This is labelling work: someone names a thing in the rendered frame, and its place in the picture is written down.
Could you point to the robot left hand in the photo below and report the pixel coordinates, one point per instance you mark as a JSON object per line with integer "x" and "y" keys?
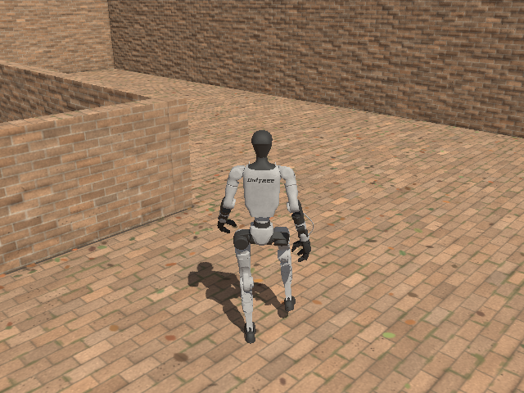
{"x": 223, "y": 229}

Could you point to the right robot forearm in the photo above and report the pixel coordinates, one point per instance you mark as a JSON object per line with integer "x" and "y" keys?
{"x": 299, "y": 222}

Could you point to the robot shin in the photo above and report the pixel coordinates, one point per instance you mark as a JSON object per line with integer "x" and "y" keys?
{"x": 247, "y": 305}
{"x": 286, "y": 272}

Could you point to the left robot forearm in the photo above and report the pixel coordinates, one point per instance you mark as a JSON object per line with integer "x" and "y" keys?
{"x": 223, "y": 213}

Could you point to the right robot upper arm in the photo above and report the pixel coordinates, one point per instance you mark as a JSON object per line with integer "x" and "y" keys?
{"x": 291, "y": 188}

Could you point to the right robot shin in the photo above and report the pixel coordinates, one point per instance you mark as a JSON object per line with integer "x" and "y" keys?
{"x": 286, "y": 272}

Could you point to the robot right hand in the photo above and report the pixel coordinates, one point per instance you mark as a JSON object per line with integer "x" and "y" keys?
{"x": 305, "y": 251}

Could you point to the left robot upper arm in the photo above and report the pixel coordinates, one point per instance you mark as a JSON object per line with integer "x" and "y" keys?
{"x": 235, "y": 174}

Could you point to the left robot shin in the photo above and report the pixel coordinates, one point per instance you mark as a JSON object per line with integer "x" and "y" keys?
{"x": 247, "y": 305}

